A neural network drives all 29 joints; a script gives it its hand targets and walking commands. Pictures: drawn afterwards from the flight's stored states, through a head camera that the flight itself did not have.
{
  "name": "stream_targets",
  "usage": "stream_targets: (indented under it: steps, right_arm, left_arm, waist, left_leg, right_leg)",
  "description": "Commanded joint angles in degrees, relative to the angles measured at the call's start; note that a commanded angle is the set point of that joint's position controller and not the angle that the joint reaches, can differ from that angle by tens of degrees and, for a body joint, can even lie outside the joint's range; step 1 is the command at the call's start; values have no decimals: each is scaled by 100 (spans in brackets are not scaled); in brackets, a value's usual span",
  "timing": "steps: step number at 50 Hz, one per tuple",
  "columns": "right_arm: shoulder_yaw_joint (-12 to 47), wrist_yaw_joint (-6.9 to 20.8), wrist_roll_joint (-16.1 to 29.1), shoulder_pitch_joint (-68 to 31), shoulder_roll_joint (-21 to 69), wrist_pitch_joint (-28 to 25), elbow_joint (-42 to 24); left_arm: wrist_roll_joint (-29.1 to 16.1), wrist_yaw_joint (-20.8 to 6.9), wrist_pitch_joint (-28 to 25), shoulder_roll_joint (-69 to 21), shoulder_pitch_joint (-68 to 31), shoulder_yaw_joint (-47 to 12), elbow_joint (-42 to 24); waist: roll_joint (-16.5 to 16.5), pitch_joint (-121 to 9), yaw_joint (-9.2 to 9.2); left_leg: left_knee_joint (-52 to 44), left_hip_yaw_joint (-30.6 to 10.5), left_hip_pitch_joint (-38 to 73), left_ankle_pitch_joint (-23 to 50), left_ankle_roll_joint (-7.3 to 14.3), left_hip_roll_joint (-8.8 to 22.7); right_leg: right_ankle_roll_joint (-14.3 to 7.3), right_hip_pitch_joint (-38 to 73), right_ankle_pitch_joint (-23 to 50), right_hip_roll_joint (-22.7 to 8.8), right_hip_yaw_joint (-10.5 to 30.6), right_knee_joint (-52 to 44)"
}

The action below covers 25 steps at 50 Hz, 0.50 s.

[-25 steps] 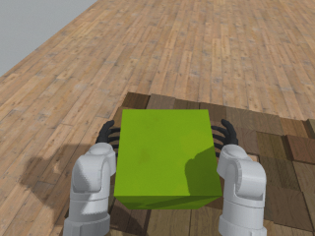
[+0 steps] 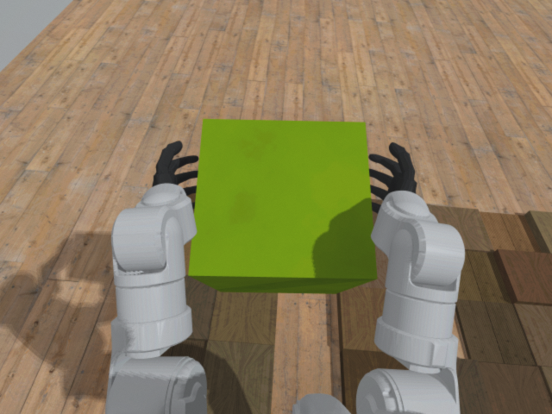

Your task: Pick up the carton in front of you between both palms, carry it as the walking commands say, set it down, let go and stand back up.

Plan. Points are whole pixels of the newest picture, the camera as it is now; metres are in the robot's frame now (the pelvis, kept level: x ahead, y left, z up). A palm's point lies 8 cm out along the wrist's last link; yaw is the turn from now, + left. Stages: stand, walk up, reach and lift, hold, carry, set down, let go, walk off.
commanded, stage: carry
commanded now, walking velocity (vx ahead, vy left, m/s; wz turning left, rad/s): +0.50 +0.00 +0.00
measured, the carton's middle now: (280, 221) +0.39 -0.03 +0.04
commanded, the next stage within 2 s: none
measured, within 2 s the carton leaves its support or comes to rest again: neither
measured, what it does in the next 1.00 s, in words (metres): walks ahead: right foot 0.03 m lower, then left foot 0.04 m higher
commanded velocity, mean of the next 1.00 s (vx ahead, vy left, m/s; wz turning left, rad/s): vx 0.50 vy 0.00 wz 0.00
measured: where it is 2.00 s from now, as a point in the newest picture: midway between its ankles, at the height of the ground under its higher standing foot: (250, 183)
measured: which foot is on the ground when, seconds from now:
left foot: down 0.00-0.20, up 0.22-0.50, down 0.52-0.90, up 0.92-1.00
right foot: up 0.00-0.16, down 0.18-0.56, up 0.58-0.88, down 0.90-1.00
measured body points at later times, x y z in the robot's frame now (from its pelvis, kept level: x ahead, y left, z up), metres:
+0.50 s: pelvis +0.33 +0.00 -0.04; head +0.38 +0.01 +0.41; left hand +0.67 +0.18 +0.05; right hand +0.70 -0.11 +0.06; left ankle +0.43 +0.13 -0.72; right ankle +0.27 -0.10 -0.77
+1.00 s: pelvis +0.63 -0.01 +0.00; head +0.64 -0.01 +0.45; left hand +0.99 +0.14 +0.15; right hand +1.00 -0.15 +0.16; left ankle +0.50 +0.11 -0.65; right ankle +0.68 -0.07 -0.72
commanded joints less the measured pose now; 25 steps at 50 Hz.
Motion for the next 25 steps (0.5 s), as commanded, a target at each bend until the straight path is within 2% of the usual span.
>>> stream_targets:
  steps: [1,3,4,5,6,7,8,9,10,11,12,13,14,15,17,19,20,21,22,24,25]
  right_arm:
    - [3731,1372,2247,-3502,4593,385,-285]
    - [3702,1434,2234,-3477,4611,499,-86]
    - [3675,1461,2218,-3444,4629,548,60]
    - [3641,1483,2196,-3403,4639,588,209]
    - [3602,1493,2156,-3427,4637,617,351]
    - [3563,1493,2099,-3428,4635,644,496]
    - [3539,1481,2045,-3453,4651,671,639]
    - [3478,1462,1980,-3423,4639,698,781]
    - [3353,1442,1914,-3401,4639,747,931]
    - [3275,1400,1852,-3532,4567,799,959]
    - [3120,1351,1794,-3626,4595,894,1088]
    - [3013,1292,1723,-3551,4586,938,1108]
    - [2963,1249,1658,-3670,4716,927,1008]
    - [2913,1236,1572,-3752,4880,888,942]
    - [2789,1263,1290,-3712,5140,738,892]
    - [2810,1314,1046,-3574,5389,517,876]
    - [2861,1332,971,-3539,5474,397,859]
    - [2939,1349,928,-3463,5528,285,846]
    - [3048,1367,916,-3372,5568,181,822]
    - [3263,1404,920,-3127,5605,21,800]
    - [3363,1424,934,-2954,5621,-41,813]
  left_arm:
    - [-1378,-700,-140,-4249,-3618,-3144,-452]
    - [-1217,-709,-43,-4143,-3527,-3106,-365]
    - [-1168,-729,8,-4139,-3493,-3101,-303]
    - [-1160,-759,52,-4115,-3505,-3099,-253]
    - [-1175,-800,103,-4109,-3520,-3082,-177]
    - [-1185,-842,150,-4082,-3550,-3067,-94]
    - [-1190,-883,197,-4057,-3516,-3014,49]
    - [-1183,-916,235,-3993,-3403,-2941,219]
    - [-1054,-926,261,-3912,-3429,-2840,366]
    - [-1086,-934,297,-3871,-3259,-2772,617]
    - [-1160,-904,329,-3787,-3456,-2733,749]
    - [-1300,-886,318,-3908,-3486,-2768,748]
    - [-1508,-914,291,-4276,-3672,-2857,502]
    - [-1751,-976,263,-4667,-4050,-3007,237]
    - [-2176,-1142,141,-5476,-4808,-3392,-47]
    - [-2445,-1298,-55,-5965,-5183,-3712,-205]
    - [-2494,-1354,-151,-6090,-5258,-3829,-222]
    - [-2498,-1393,-234,-6147,-5165,-3902,-173]
    - [-2475,-1420,-310,-6175,-4978,-3968,-90]
    - [-2344,-1444,-443,-6165,-4565,-4060,54]
    - [-2253,-1442,-493,-6101,-4312,-4076,103]
  waist:
    - [729,-2480,-51]
    - [854,-2407,-8]
    - [953,-2422,14]
    - [927,-2333,-38]
    - [866,-2213,-40]
    - [660,-2027,15]
    - [491,-2068,184]
    - [284,-2262,523]
    - [-195,-2446,705]
    - [-899,-2503,813]
    - [-1588,-2881,967]
    - [-1487,-3230,1128]
    - [-927,-3138,1194]
    - [-381,-2915,1142]
    - [-67,-2777,956]
    - [-189,-2621,742]
    - [-372,-2517,720]
    - [-541,-2516,715]
    - [-708,-2549,703]
    - [-993,-2613,672]
    - [-879,-2726,620]
  left_leg:
    - [-921,-1984,2867,1557,493,1479]
    - [-836,-1340,2407,1826,309,1140]
    - [-708,-1033,2216,2004,201,1030]
    - [-563,-877,2299,1688,103,832]
    - [-479,-798,2150,1514,24,787]
    - [-352,-712,1896,1248,-65,690]
    - [103,-605,1719,1298,-120,607]
    - [884,-389,1274,1437,-197,476]
    - [1702,-183,523,900,-347,218]
    - [2985,-320,-1024,-2469,-572,-145]
    - [4738,-648,-2296,-3671,-812,-457]
    - [5623,-868,-2961,-3578,-754,-246]
    - [5807,-1032,-3380,-3345,-631,25]
    - [5729,-1058,-3472,-3121,-571,126]
    - [5286,-1065,-3197,-2775,-528,334]
    - [4365,-957,-2817,-2830,-607,448]
    - [3682,-853,-2615,-2762,-654,480]
    - [3004,-701,-2190,-2604,-659,455]
    - [2325,-504,-1653,-2255,-654,364]
    - [1194,146,-656,-1738,-605,-117]
    - [612,364,-125,-1296,-568,-334]
  right_leg:
    - [34,-1105,255,-82,-1,-1267]
    - [37,-352,1258,106,-272,-2520]
    - [1,62,1863,208,-423,-2762]
    - [-26,108,2640,178,-347,-3214]
    - [-50,381,2989,228,-439,-3634]
    - [-58,795,3543,199,-406,-4250]
    - [-75,1506,3956,248,-556,-4603]
    - [-102,2567,4034,316,-798,-4621]
    - [-303,3649,4153,250,-846,-4280]
    - [-870,4797,6046,-1146,838,-3727]
    - [-1731,5881,6710,-2107,2335,-3508]
    - [-2137,5857,4545,-2385,3083,-3748]
    - [-2090,5464,3034,-2175,3250,-3987]
    - [-1883,4922,2583,-2001,3130,-4109]
    - [-1601,4035,1992,-1881,2714,-4229]
    - [-1366,3364,1507,-1718,2259,-4492]
    - [-1309,3164,1693,-1648,1968,-4604]
    - [-1215,2963,2184,-1568,1611,-4635]
    - [-1040,2784,2666,-1465,1199,-4619]
    - [-699,2614,3528,-1174,460,-4270]
    - [-559,2672,4169,-1089,227,-3877]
